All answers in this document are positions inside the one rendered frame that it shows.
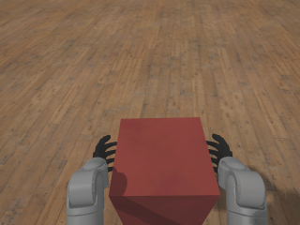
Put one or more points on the carton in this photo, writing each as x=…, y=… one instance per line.
x=162, y=172

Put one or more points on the robot left forearm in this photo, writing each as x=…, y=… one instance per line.
x=85, y=193

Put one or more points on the robot right hand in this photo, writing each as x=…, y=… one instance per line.
x=223, y=150

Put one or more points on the robot left hand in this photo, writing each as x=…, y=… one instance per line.
x=100, y=149

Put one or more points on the robot right forearm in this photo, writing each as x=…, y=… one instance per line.
x=246, y=201

